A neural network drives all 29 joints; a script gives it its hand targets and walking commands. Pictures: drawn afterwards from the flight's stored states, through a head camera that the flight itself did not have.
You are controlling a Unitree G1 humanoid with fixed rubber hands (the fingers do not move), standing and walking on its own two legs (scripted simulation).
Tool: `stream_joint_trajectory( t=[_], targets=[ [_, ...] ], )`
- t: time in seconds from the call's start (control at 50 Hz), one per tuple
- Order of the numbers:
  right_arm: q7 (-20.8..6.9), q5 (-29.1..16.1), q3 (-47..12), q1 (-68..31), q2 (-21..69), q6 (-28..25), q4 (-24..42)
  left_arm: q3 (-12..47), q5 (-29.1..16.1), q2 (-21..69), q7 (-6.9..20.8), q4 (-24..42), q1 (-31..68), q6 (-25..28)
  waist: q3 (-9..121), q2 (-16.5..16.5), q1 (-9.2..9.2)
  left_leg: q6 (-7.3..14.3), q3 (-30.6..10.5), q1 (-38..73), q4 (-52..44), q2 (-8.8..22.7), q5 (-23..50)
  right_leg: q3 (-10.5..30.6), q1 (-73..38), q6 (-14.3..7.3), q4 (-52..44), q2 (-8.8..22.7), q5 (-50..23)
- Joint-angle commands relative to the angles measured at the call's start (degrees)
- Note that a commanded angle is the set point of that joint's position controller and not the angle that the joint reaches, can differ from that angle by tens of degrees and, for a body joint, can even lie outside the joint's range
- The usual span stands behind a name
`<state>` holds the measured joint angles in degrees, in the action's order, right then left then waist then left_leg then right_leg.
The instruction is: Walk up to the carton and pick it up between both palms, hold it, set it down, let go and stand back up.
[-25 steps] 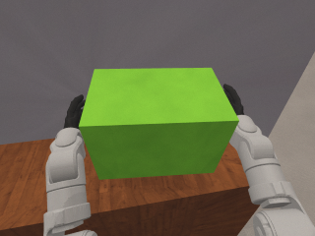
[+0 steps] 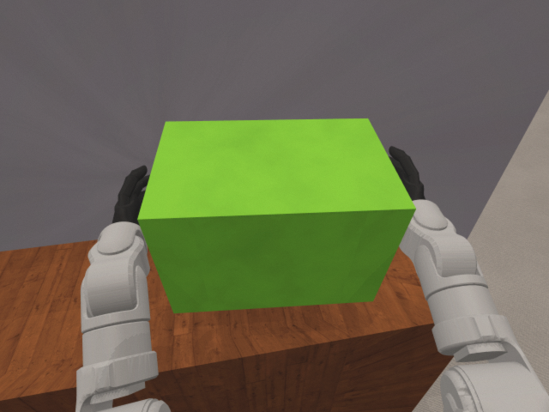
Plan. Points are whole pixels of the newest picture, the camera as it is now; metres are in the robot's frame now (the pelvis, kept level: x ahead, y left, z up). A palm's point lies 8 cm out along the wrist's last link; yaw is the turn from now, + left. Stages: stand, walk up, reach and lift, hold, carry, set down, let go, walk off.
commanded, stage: hold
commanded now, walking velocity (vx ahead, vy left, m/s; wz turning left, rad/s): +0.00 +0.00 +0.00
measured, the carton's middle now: (272, 214) +0.37 +0.01 +0.15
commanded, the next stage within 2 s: set down in 0.94 s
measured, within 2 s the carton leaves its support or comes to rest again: neither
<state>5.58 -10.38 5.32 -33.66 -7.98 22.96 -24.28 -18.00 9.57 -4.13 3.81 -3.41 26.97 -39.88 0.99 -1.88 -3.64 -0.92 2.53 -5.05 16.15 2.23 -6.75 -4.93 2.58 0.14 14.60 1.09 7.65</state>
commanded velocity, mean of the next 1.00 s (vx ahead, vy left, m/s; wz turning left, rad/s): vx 0.00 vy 0.00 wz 0.00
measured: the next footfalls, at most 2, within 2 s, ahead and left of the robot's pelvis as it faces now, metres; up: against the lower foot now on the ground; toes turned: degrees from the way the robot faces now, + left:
none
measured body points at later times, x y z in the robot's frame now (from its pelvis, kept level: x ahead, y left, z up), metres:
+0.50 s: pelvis +0.00 +0.00 +0.00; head -0.04 +0.02 +0.45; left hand +0.36 +0.20 +0.17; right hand +0.37 -0.19 +0.17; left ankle +0.03 +0.13 -0.75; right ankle +0.01 -0.12 -0.75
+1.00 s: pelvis +0.00 +0.00 +0.00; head -0.03 +0.02 +0.45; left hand +0.36 +0.20 +0.17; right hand +0.37 -0.19 +0.17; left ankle +0.03 +0.13 -0.75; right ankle +0.01 -0.12 -0.75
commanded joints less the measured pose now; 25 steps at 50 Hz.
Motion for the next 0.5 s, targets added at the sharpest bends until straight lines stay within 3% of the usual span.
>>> stream_joint_trajectory(
  t=[0.0,0.06,0.18,0.48],
  targets=[
    [-7.73,-6.07,-21.23,-40.52,26.53,-3.87,19.37,27.13,-8.92,21.06,8.28,11.57,40.03,4.41,24.6,3.09,-0.41,-1.04,-0.4,8.14,0.23,-5.16,10.5,1.59,-5.0,2.1,-0.24,-3.12,-12.97],
    [-7.46,-6.93,-22.17,-40.73,26.44,-3.95,21.19,27.79,-9.65,21.26,7.86,12.73,40.37,5.17,27.23,3.41,-0.49,-1.61,-0.87,9.74,1.39,-5.3,14.06,1.36,-5.18,2.11,0.17,-3.57,-15.76],
    [-8.04,-6.48,-21.22,-40.13,25.49,-3.4,19.54,27.11,-9.24,21.42,7.56,11.76,40.11,4.76,24.82,3.55,-0.26,-1.67,-0.9,9.42,0.49,-4.87,11.71,1.13,-2.9,1.48,-0.7,-3.74,-10.85],
    [-8.84,-5.84,-20.01,-41.12,25.7,-3.76,17.09,26.55,-8.82,21.99,7.53,10.21,41.21,4.56,24.28,3.63,-0.25,-1.59,-0.68,9.36,0.3,-4.76,10.61,1.24,-2.45,1.29,-0.98,-3.7,-9.15]
  ],
)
